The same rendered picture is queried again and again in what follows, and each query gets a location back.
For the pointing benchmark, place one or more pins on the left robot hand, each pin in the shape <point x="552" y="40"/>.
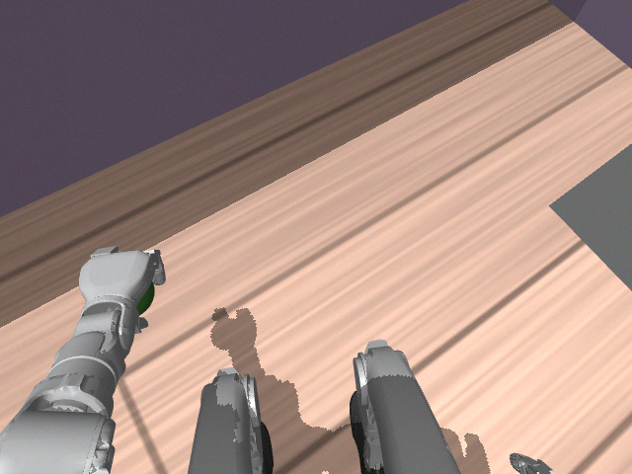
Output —
<point x="125" y="274"/>

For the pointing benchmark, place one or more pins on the right robot foot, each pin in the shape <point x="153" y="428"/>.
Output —
<point x="359" y="437"/>

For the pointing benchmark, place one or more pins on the ball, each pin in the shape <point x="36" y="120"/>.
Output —
<point x="146" y="300"/>

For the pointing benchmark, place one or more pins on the left robot arm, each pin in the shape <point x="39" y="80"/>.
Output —
<point x="65" y="426"/>

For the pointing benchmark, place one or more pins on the right robot hand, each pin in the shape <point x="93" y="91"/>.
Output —
<point x="526" y="465"/>

